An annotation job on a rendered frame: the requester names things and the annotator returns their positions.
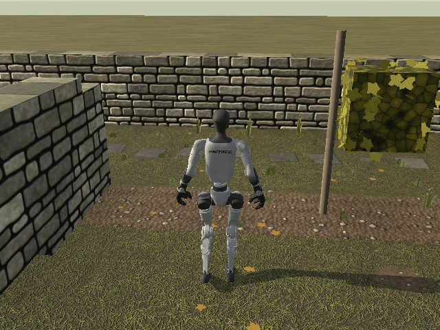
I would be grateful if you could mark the robot left hand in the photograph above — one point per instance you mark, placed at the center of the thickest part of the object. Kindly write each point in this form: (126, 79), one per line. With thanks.
(179, 195)

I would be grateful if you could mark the robot right upper arm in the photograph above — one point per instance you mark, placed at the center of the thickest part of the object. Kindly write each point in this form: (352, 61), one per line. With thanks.
(246, 157)

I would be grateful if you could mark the robot left forearm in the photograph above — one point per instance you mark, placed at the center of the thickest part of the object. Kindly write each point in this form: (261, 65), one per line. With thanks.
(184, 181)

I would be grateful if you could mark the robot right forearm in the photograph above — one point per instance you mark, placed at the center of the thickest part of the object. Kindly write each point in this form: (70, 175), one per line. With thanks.
(256, 184)

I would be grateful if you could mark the robot left upper arm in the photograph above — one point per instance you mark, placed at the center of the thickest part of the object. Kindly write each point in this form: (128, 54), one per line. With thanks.
(198, 146)

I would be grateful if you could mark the robot head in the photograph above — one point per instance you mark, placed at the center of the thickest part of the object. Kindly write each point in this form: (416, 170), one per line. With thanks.
(221, 120)

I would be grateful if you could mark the robot right hand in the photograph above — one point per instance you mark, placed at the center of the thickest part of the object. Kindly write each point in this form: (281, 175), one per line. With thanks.
(260, 199)

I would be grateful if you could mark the robot right shin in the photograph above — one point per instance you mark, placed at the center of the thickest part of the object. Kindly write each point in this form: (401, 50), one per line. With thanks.
(232, 250)

